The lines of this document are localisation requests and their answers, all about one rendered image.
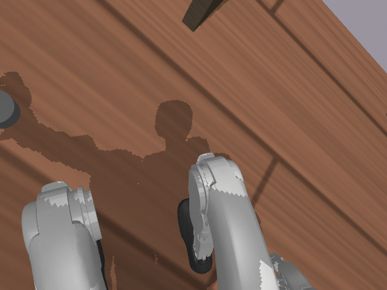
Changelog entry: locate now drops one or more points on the left robot foot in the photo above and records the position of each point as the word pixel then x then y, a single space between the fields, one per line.
pixel 102 261

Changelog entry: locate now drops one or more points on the right robot foot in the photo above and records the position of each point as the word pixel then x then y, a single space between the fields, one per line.
pixel 187 233

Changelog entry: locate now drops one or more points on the right robot hand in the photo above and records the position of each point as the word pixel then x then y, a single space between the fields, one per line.
pixel 289 277

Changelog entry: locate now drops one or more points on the tin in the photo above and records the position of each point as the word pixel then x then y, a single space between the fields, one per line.
pixel 9 111

